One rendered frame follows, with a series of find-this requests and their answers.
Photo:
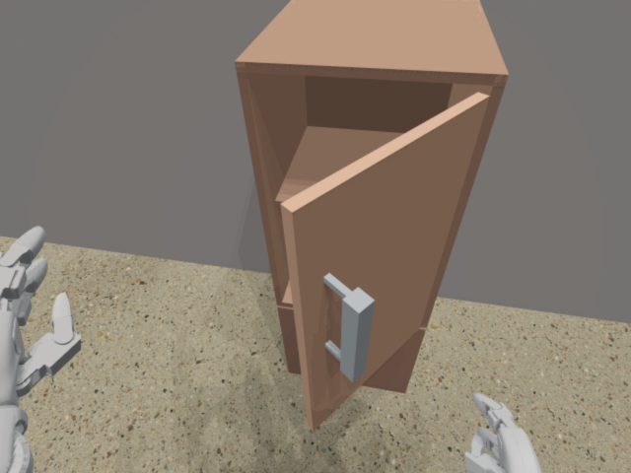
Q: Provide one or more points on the cupboard door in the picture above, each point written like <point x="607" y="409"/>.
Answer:
<point x="379" y="224"/>

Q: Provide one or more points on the left robot forearm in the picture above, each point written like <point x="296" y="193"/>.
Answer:
<point x="15" y="453"/>

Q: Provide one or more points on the robot left hand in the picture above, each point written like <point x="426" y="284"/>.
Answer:
<point x="19" y="279"/>

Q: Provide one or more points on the handle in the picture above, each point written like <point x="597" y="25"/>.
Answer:
<point x="356" y="324"/>

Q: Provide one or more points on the robot right hand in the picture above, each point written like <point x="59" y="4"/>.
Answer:
<point x="511" y="449"/>

